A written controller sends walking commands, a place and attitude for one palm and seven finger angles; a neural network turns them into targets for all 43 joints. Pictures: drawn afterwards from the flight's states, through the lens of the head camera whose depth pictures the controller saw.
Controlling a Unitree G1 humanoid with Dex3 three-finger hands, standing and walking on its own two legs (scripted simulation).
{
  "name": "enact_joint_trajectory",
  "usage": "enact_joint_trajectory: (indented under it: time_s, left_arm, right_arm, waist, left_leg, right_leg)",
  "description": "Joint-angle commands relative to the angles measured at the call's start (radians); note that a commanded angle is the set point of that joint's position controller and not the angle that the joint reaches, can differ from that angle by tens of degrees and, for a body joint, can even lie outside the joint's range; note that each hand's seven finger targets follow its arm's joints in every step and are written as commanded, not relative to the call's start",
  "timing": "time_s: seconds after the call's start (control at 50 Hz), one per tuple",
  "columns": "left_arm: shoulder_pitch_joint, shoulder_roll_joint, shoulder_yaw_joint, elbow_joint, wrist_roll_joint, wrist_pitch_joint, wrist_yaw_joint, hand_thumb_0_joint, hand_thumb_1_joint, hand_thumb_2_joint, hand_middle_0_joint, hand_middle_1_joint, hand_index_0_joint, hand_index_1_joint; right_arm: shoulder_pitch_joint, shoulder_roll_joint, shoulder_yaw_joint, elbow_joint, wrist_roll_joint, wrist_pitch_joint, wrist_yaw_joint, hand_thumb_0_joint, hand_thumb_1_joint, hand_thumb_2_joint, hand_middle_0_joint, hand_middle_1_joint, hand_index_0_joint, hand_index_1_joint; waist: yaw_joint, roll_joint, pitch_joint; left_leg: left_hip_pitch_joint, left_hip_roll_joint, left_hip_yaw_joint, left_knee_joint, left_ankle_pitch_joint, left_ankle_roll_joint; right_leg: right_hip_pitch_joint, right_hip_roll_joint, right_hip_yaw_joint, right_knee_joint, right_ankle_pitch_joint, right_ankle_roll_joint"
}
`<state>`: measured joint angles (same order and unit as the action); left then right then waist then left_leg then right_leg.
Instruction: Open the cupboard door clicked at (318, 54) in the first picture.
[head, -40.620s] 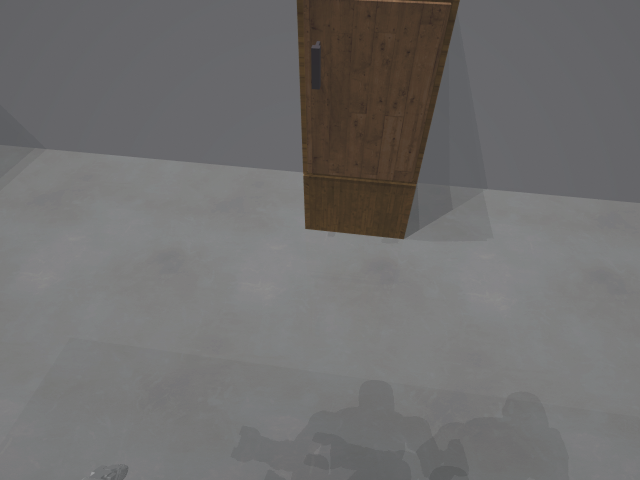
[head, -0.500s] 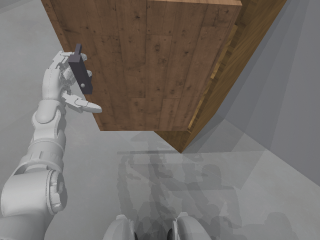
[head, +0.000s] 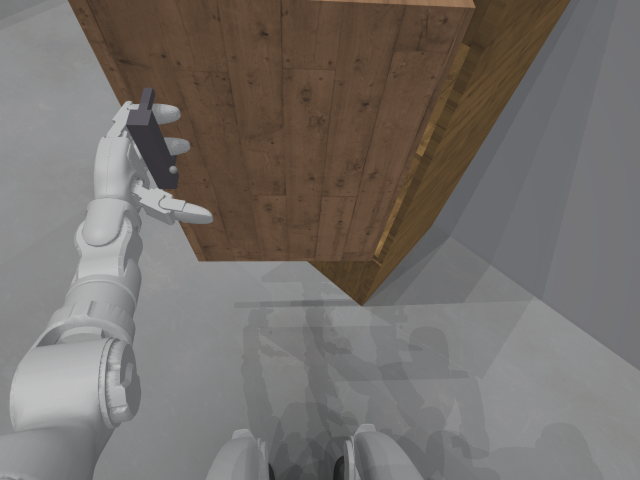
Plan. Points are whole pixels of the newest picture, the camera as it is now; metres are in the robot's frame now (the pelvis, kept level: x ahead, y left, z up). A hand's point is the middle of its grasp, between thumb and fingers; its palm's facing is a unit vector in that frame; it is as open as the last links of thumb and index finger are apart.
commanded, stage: slide the fingers in behind the handle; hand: left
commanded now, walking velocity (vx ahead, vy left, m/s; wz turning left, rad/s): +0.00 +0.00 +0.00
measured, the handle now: (158, 140) +0.53 +0.18 +0.06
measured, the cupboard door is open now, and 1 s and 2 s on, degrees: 43 44 79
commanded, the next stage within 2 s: close the thumb around the handle in 0.22 s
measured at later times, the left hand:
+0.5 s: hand (169, 173) +0.48 +0.16 +0.06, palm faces -0.03 -1.00 -0.01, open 13.2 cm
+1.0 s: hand (169, 174) +0.47 +0.16 +0.07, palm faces -0.01 -1.00 -0.02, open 6.0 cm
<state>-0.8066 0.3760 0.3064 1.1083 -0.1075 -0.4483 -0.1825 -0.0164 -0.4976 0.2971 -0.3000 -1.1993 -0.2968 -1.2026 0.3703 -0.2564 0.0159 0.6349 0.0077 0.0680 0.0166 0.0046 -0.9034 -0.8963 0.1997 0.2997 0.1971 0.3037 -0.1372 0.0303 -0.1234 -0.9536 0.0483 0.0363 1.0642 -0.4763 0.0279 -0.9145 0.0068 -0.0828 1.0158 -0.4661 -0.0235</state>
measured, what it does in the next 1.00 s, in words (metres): stands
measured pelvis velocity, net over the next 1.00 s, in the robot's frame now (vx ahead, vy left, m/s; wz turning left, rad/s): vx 0.00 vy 0.01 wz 0.00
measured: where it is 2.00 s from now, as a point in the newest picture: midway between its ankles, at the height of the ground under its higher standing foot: outside the picture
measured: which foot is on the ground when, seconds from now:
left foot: down 0.00-1.00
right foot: down 0.00-1.00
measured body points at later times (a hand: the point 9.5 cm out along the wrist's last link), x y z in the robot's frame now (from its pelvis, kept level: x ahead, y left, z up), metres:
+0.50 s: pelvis +0.00 +0.00 +0.00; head +0.11 +0.02 +0.44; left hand +0.47 +0.22 +0.07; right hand +0.04 -0.26 -0.12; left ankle +0.01 +0.10 -0.66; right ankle +0.01 -0.11 -0.66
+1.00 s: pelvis +0.00 +0.01 +0.00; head +0.11 +0.02 +0.44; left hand +0.47 +0.22 +0.07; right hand +0.02 -0.25 -0.12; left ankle +0.01 +0.10 -0.66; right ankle +0.01 -0.11 -0.66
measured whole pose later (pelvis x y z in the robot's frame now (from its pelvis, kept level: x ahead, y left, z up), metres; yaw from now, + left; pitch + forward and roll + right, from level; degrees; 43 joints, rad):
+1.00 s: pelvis +0.00 +0.01 +0.00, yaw +0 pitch +20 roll -3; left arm -0.78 0.34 0.28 1.09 -0.12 -0.46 -0.16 0.00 0.70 0.80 -0.36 -1.34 -0.34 -1.34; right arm 0.37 -0.25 0.01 0.65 0.01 0.06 0.02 0.00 -0.90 -0.90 0.20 0.30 0.20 0.30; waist -0.12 0.04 -0.13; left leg -0.94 0.04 0.04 1.07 -0.48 0.04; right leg -0.90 0.00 -0.07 1.02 -0.46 -0.01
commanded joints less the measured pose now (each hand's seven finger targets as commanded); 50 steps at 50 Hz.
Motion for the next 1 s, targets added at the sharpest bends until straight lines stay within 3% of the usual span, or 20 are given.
enact_joint_trajectory:
  time_s: [0.0,0.02,0.06,0.12,0.18,0.2,0.3,0.34,0.36,0.38,0.6,0.66,0.7,0.78,0.8,0.84,0.88,0.94,0.98]
  left_arm:
    - [-0.429,0.185,0.012,-0.224,-0.014,-0.072,-0.022,0.000,-0.500,0.300,-0.300,-1.200,-0.300,-1.200]
    - [-0.412,0.190,0.017,-0.242,-0.016,-0.076,-0.024,0.000,-0.500,0.300,-0.300,-1.200,-0.300,-1.200]
    - [-0.400,0.145,-0.013,-0.271,-0.026,-0.078,-0.027,0.000,-0.500,0.300,-0.300,-1.200,-0.300,-1.200]
    - [-0.388,0.173,0.009,-0.209,-0.025,-0.061,-0.018,0.000,-0.500,0.300,-0.300,-1.200,-0.300,-1.200]
    - [-0.413,0.188,0.015,-0.276,-0.012,-0.080,-0.014,0.000,-0.500,0.300,-0.300,-1.200,-0.300,-1.200]
    - [-0.381,0.166,0.007,-0.255,-0.017,-0.075,-0.015,0.000,-0.500,0.300,-0.300,-1.200,-0.300,-1.200]
    - [-0.362,0.185,0.026,-0.226,-0.022,-0.070,-0.020,0.000,-0.500,0.300,-0.300,-1.200,-0.300,-1.200]
    - [-0.392,0.181,0.014,-0.233,-0.020,-0.070,-0.022,0.000,-0.388,0.348,-0.308,-1.212,-0.308,-1.212]
    - [-0.400,0.203,0.035,-0.263,-0.023,-0.081,-0.020,0.000,-0.332,0.372,-0.312,-1.218,-0.312,-1.218]
    - [-0.398,0.183,0.016,-0.266,-0.020,-0.082,-0.022,0.000,-0.276,0.396,-0.316,-1.224,-0.316,-1.224]
    - [-0.387,0.144,-0.003,-0.251,-0.024,-0.074,-0.011,0.000,0.340,0.660,-0.360,-1.290,-0.360,-1.290]
    - [-0.371,0.170,0.017,-0.248,-0.020,-0.083,-0.005,0.000,0.508,0.732,-0.372,-1.308,-0.372,-1.308]
    - [-0.423,0.106,-0.041,-0.270,-0.017,-0.090,-0.008,0.000,0.620,0.780,-0.380,-1.320,-0.380,-1.320]
    - [-0.427,0.144,-0.016,-0.246,-0.013,-0.093,-0.001,0.000,0.844,0.876,-0.396,-1.344,-0.396,-1.344]
    - [-0.433,0.129,-0.027,-0.249,-0.010,-0.095,-0.001,0.000,0.900,0.900,-0.400,-1.350,-0.400,-1.350]
    - [-0.419,0.117,-0.033,-0.249,-0.012,-0.095,0.001,0.000,0.900,0.900,-0.400,-1.350,-0.400,-1.350]
    - [-0.414,0.105,-0.039,-0.268,-0.014,-0.098,0.002,0.000,0.900,0.900,-0.400,-1.350,-0.400,-1.350]
    - [-0.428,0.115,-0.036,-0.230,-0.011,-0.090,0.007,0.000,0.900,0.900,-0.400,-1.350,-0.400,-1.350]
    - [-0.434,0.125,-0.031,-0.225,-0.004,-0.094,0.008,0.000,0.900,0.900,-0.400,-1.350,-0.400,-1.350]
  right_arm:
    - [0.136,-0.164,-0.057,-0.065,-0.004,-0.023,-0.016,0.000,-0.900,-0.900,0.200,0.300,0.200,0.300]
    - [0.133,-0.165,-0.059,-0.067,-0.004,-0.023,-0.015,0.000,-0.900,-0.900,0.200,0.300,0.200,0.300]
    - [0.132,-0.157,-0.060,-0.075,-0.003,-0.025,-0.012,0.000,-0.900,-0.900,0.200,0.300,0.200,0.300]
    - [0.127,-0.165,-0.057,-0.065,-0.001,-0.020,-0.013,0.000,-0.900,-0.900,0.200,0.300,0.200,0.300]
    - [0.125,-0.161,-0.060,-0.072,-0.003,-0.021,-0.014,0.000,-0.900,-0.900,0.200,0.300,0.200,0.300]
    - [0.125,-0.159,-0.060,-0.072,-0.002,-0.021,-0.012,0.000,-0.900,-0.900,0.200,0.300,0.200,0.300]
    - [0.119,-0.162,-0.057,-0.074,-0.001,-0.018,-0.015,0.000,-0.900,-0.900,0.200,0.300,0.200,0.300]
    - [0.116,-0.162,-0.056,-0.074,0.000,-0.019,-0.014,0.000,-0.900,-0.900,0.200,0.300,0.200,0.300]
    - [0.118,-0.164,-0.058,-0.079,-0.002,-0.021,-0.018,0.000,-0.900,-0.900,0.200,0.300,0.200,0.300]
    - [0.114,-0.161,-0.057,-0.077,-0.001,-0.022,-0.016,0.000,-0.900,-0.900,0.200,0.300,0.200,0.300]
    - [0.115,-0.160,-0.061,-0.069,-0.002,-0.021,-0.012,0.000,-0.900,-0.900,0.200,0.300,0.200,0.300]
    - [0.120,-0.168,-0.061,-0.072,-0.004,-0.023,-0.014,0.000,-0.900,-0.900,0.200,0.300,0.200,0.300]
    - [0.110,-0.158,-0.060,-0.068,-0.004,-0.026,-0.011,0.000,-0.900,-0.900,0.200,0.300,0.200,0.300]
    - [0.117,-0.169,-0.060,-0.059,-0.006,-0.027,-0.012,0.000,-0.900,-0.900,0.200,0.300,0.200,0.300]
    - [0.115,-0.166,-0.061,-0.058,-0.006,-0.027,-0.012,0.000,-0.900,-0.900,0.200,0.300,0.200,0.300]
    - [0.116,-0.166,-0.063,-0.059,-0.006,-0.028,-0.012,0.000,-0.900,-0.900,0.200,0.300,0.200,0.300]
    - [0.117,-0.165,-0.064,-0.061,-0.007,-0.029,-0.010,0.000,-0.900,-0.900,0.200,0.300,0.200,0.300]
    - [0.117,-0.169,-0.063,-0.053,-0.007,-0.027,-0.012,0.000,-0.900,-0.900,0.200,0.300,0.200,0.300]
    - [0.118,-0.169,-0.061,-0.053,-0.008,-0.029,-0.013,0.000,-0.900,-0.900,0.200,0.300,0.200,0.300]
  waist:
    - [-0.023,0.051,-0.467]
    - [-0.013,0.068,-0.484]
    - [-0.012,0.095,-0.499]
    - [-0.027,0.008,-0.412]
    - [-0.009,0.083,-0.487]
    - [-0.011,0.067,-0.479]
    - [-0.010,0.023,-0.435]
    - [-0.016,0.028,-0.421]
    - [-0.008,0.056,-0.447]
    - [-0.008,0.069,-0.477]
    - [-0.010,0.057,-0.441]
    - [-0.007,0.045,-0.439]
    - [-0.021,0.078,-0.443]
    - [-0.018,0.070,-0.438]
    - [-0.020,0.070,-0.445]
    - [-0.019,0.059,-0.452]
    - [-0.013,0.087,-0.473]
    - [-0.027,0.034,-0.422]
    - [-0.022,0.055,-0.427]
  left_leg:
    - [0.342,-0.038,-0.065,-0.100,0.368,0.005]
    - [0.360,-0.037,-0.065,-0.100,0.394,0.003]
    - [0.400,-0.036,-0.068,-0.096,0.442,0.001]
    - [0.310,-0.037,-0.061,-0.103,0.358,0.006]
    - [0.375,-0.038,-0.064,-0.099,0.417,0.002]
    - [0.380,-0.036,-0.064,-0.097,0.427,0.001]
    - [0.329,-0.037,-0.061,-0.104,0.391,0.002]
    - [0.323,-0.038,-0.061,-0.107,0.363,0.003]
    - [0.349,-0.039,-0.063,-0.101,0.392,0.004]
    - [0.370,-0.038,-0.065,-0.102,0.405,0.000]
    - [0.388,-0.033,-0.076,-0.110,0.402,-0.006]
    - [0.387,-0.033,-0.081,-0.113,0.402,-0.004]
    - [0.416,-0.029,-0.086,-0.113,0.397,-0.009]
    - [0.407,-0.029,-0.091,-0.114,0.381,-0.010]
    - [0.414,-0.029,-0.092,-0.113,0.376,-0.010]
    - [0.423,-0.028,-0.093,-0.113,0.394,-0.009]
    - [0.451,-0.026,-0.094,-0.111,0.428,-0.012]
    - [0.396,-0.028,-0.093,-0.116,0.354,-0.008]
    - [0.401,-0.031,-0.094,-0.116,0.353,-0.008]
  right_leg:
    - [0.198,0.036,0.065,-0.117,0.370,0.004]
    - [0.205,0.035,0.065,-0.114,0.388,0.003]
    - [0.192,0.038,0.057,-0.107,0.413,0.000]
    - [0.201,0.037,0.063,-0.126,0.373,0.009]
    - [0.204,0.036,0.064,-0.109,0.407,0.003]
    - [0.200,0.037,0.060,-0.112,0.412,0.003]
    - [0.214,0.037,0.061,-0.116,0.398,0.006]
    - [0.207,0.037,0.063,-0.120,0.374,0.006]
    - [0.207,0.038,0.063,-0.112,0.390,0.001]
    - [0.203,0.037,0.061,-0.110,0.393,0.003]
    - [0.163,0.040,0.047,-0.115,0.358,0.001]
    - [0.165,0.042,0.043,-0.112,0.350,-0.003]
    - [0.129,0.040,0.041,-0.113,0.332,-0.001]
    - [0.119,0.040,0.041,-0.110,0.314,-0.003]
    - [0.115,0.040,0.039,-0.111,0.306,-0.003]
    - [0.120,0.040,0.039,-0.112,0.319,-0.003]
    - [0.113,0.041,0.037,-0.109,0.330,-0.003]
    - [0.113,0.041,0.039,-0.119,0.292,0.000]
    - [0.108,0.041,0.039,-0.117,0.288,-0.003]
